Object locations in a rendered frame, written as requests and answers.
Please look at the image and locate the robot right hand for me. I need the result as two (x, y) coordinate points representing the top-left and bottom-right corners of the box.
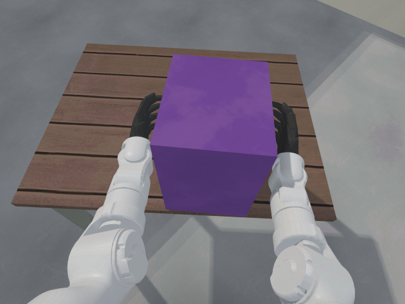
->
(272, 101), (299, 154)

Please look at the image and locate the robot left forearm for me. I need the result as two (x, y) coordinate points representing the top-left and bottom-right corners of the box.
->
(67, 137), (153, 281)

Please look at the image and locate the robot right forearm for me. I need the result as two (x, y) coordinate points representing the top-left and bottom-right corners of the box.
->
(268, 152), (341, 265)

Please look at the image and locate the robot left upper arm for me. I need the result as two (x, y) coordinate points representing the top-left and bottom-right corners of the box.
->
(27, 227), (148, 304)

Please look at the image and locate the table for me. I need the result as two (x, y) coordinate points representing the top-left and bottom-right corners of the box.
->
(11, 43), (337, 230)

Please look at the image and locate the robot right upper arm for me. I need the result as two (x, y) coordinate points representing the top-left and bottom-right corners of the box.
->
(270, 245), (355, 304)

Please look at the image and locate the robot left hand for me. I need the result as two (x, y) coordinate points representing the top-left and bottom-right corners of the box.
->
(130, 93), (163, 139)

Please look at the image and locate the carton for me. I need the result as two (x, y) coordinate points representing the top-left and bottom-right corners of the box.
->
(150, 54), (278, 217)

